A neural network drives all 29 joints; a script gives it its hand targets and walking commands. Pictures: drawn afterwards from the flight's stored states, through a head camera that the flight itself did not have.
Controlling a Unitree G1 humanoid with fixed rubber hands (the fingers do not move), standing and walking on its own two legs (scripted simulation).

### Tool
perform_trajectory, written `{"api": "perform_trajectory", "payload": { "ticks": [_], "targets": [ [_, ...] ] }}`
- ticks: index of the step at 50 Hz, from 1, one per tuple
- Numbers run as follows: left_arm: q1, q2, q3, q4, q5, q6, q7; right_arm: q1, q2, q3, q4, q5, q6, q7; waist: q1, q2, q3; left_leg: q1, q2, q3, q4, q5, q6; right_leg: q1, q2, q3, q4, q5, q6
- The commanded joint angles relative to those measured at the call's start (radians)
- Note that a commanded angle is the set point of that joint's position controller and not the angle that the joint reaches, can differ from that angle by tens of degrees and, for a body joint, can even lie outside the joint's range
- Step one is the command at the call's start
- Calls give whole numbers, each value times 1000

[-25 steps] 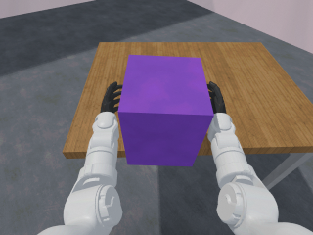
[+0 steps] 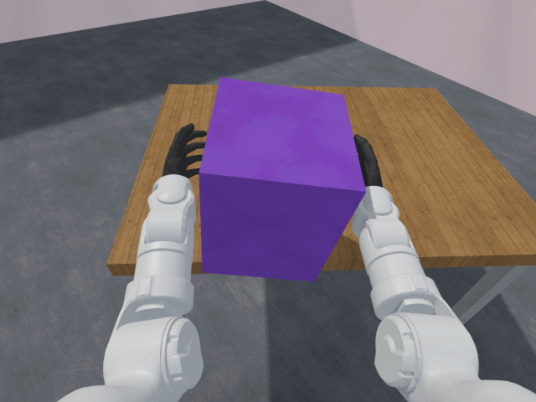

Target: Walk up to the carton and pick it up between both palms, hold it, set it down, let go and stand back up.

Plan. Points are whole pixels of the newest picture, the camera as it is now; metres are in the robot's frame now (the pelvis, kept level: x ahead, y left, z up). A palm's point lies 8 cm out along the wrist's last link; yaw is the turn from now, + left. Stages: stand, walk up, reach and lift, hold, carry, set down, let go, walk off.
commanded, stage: reach and lift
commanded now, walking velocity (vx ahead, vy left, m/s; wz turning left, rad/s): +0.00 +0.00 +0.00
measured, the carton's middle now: (270, 186) +0.42 +0.00 +0.10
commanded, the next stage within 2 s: hold in 1.74 s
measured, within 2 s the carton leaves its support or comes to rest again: neither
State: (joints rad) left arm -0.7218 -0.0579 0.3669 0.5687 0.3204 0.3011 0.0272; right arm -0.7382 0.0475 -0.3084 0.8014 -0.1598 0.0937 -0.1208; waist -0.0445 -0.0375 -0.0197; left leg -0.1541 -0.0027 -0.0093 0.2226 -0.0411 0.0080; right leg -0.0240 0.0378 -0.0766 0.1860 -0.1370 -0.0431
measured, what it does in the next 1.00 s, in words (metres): stands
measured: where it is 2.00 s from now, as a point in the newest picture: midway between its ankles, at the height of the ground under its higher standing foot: outside the picture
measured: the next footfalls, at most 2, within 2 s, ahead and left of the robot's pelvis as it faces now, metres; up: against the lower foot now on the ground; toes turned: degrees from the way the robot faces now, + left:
none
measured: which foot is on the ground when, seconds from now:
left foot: down 0.00-1.00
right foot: down 0.00-1.00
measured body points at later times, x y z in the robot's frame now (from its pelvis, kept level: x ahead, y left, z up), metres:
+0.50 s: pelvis -0.01 +0.01 +0.00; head -0.04 +0.04 +0.45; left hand +0.39 +0.15 +0.19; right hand +0.39 -0.14 +0.17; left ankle +0.05 +0.11 -0.75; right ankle -0.02 -0.09 -0.75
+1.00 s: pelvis -0.01 +0.01 +0.00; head -0.04 +0.05 +0.45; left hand +0.39 +0.15 +0.21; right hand +0.38 -0.14 +0.19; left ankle +0.05 +0.11 -0.75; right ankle -0.02 -0.09 -0.75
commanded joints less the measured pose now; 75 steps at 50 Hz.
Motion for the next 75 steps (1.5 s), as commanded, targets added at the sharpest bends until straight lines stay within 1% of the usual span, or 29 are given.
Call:
{"api": "perform_trajectory", "payload": {
  "ticks": [1, 2, 4, 7, 10, 12, 13, 14, 18, 22, 24, 26, 32, 34, 38, 43, 48, 54, 58, 61, 63, 67, 69, 70, 72, 73, 74, 75],
  "targets": [
    [-530, -370, -302, -138, -67, -17, -131, -549, 346, 289, -151, 62, -19, 96, -2, 38, -412, 251, -5, -1, 25, 147, 8, 73, 0, -6, 17, 350, 87],
    [-528, -368, -311, -156, -74, -7, -130, -549, 346, 304, -164, 79, -14, 91, -1, 35, -415, 253, -5, -3, 27, 159, 9, 77, 0, -4, 17, 362, 89],
    [-521, -369, -312, -169, -75, 17, -133, -548, 337, 318, -168, 99, 3, 86, 1, 37, -379, 254, -6, -5, 23, 141, 8, 77, -3, -4, 11, 336, 88],
    [-517, -380, -357, -238, -91, 54, -126, -555, 323, 353, -225, 140, 18, 72, -5, 44, -402, 285, -4, -2, 31, 167, 0, 61, 3, -5, 8, 328, 86],
    [-521, -373, -369, -263, -103, 87, -127, -569, 315, 370, -257, 164, 39, 61, -4, 36, -376, 277, -7, -1, 31, 135, 1, 57, 3, -4, 6, 292, 87],
    [-517, -368, -374, -273, -103, 115, -126, -570, 304, 379, -268, 184, 58, 53, -2, 40, -364, 271, -7, 2, 28, 109, 4, 48, -1, -4, 5, 261, 90],
    [-516, -368, -381, -291, -106, 129, -125, -568, 294, 376, -273, 193, 67, 50, -6, 47, -357, 273, -6, 3, 28, 106, 0, 37, 0, -3, 2, 244, 88],
    [-515, -362, -378, -294, -109, 143, -124, -572, 288, 377, -283, 202, 75, 46, -3, 43, -346, 270, -5, 3, 30, 100, -3, 33, 1, -4, -1, 230, 86],
    [-510, -348, -369, -311, -104, 185, -132, -560, 264, 367, -289, 220, 109, 34, -14, 46, -306, 276, -7, 8, 29, 60, -5, 14, -2, -7, -9, 185, 88],
    [-508, -346, -382, -357, -110, 214, -137, -559, 260, 369, -337, 237, 130, 19, -26, 40, -321, 277, -10, 13, 35, 47, -4, 6, -3, -7, -9, 169, 90],
    [-506, -355, -397, -378, -115, 228, -139, -561, 257, 376, -354, 244, 142, 17, -33, 49, -326, 284, -8, 9, 35, 52, -9, 7, -1, -12, -8, 166, 88],
    [-505, -346, -395, -380, -113, 245, -140, -556, 245, 376, -353, 250, 156, 15, -34, 53, -315, 291, -7, 9, 36, 43, -11, 3, -3, -13, -12, 149, 85],
    [-506, -355, -426, -443, -126, 283, -137, -577, 240, 396, -427, 278, 178, 3, -42, 47, -328, 298, -6, 10, 42, 41, -12, -4, 0, -19, -12, 135, 85],
    [-504, -347, -414, -438, -119, 297, -136, -577, 228, 392, -423, 280, 190, 3, -37, 44, -302, 300, -6, 11, 37, 13, -14, -19, -1, -22, -16, 100, 86],
    [-505, -356, -425, -463, -122, 329, -132, -586, 220, 400, -433, 303, 207, 2, -35, 54, -282, 292, -2, 14, 35, 5, -18, -27, -2, -21, -18, 80, 81],
    [-489, -344, -417, -479, -117, 349, -136, -573, 210, 410, -451, 319, 222, -5, -36, 42, -295, 318, -4, 16, 37, 38, -15, -9, -4, -21, -17, 119, 87],
    [-488, -361, -451, -535, -130, 374, -137, -578, 206, 437, -500, 351, 239, -20, -46, 51, -317, 348, -2, 11, 51, 106, -24, 4, 2, -23, -18, 171, 84],
    [-480, -353, -447, -536, -135, 402, -144, -558, 197, 448, -494, 370, 262, -30, -51, 43, -286, 328, 0, 14, 45, 82, -23, 7, -6, -21, -21, 159, 81],
    [-481, -363, -470, -573, -148, 409, -147, -569, 201, 464, -539, 386, 266, -37, -55, 48, -316, 358, -1, 10, 55, 129, -27, 17, -3, -19, -21, 194, 81],
    [-458, -337, -456, -550, -138, 417, -150, -525, 181, 460, -495, 385, 276, -39, -54, 44, -272, 339, 1, 15, 43, 75, -23, 13, -11, -21, -24, 150, 82],
    [-473, -344, -459, -561, -145, 422, -147, -556, 184, 463, -514, 395, 275, -42, -53, 47, -274, 330, 1, 16, 41, 63, -23, 4, -9, -22, -23, 135, 81],
    [-467, -333, -464, -559, -152, 419, -137, -541, 172, 464, -510, 390, 268, -40, -53, 44, -272, 331, 6, 20, 44, 52, -23, 3, -10, -21, -21, 112, 78],
    [-471, -338, -475, -570, -161, 417, -134, -544, 176, 469, -521, 395, 267, -41, -56, 48, -280, 335, 6, 19, 47, 68, -23, 2, -10, -23, -17, 122, 79],
    [-491, -344, -482, -582, -165, 417, -134, -572, 187, 475, -538, 399, 266, -43, -51, 44, -293, 331, 3, 19, 50, 72, -20, 2, -9, -22, -17, 129, 79],
    [-469, -328, -468, -554, -160, 421, -131, -547, 173, 475, -517, 394, 271, -43, -49, 41, -275, 328, 5, 20, 49, 57, -16, 6, -15, -21, -14, 122, 80],
    [-467, -332, -469, -564, -161, 420, -130, -549, 178, 480, -528, 397, 270, -45, -46, 30, -281, 321, 4, 21, 50, 61, -14, 12, -12, -22, -12, 129, 82],
    [-443, -313, -461, -554, -158, 421, -128, -505, 166, 486, -510, 394, 270, -47, -45, 24, -276, 329, 7, 22, 49, 63, -12, 21, -19, -20, -11, 134, 81],
    [-444, -313, -461, -557, -161, 420, -130, -515, 173, 492, -517, 402, 270, -47, -43, 21, -276, 326, 6, 21, 48, 70, -9, 19, -18, -18, -10, 142, 84]
  ]
}}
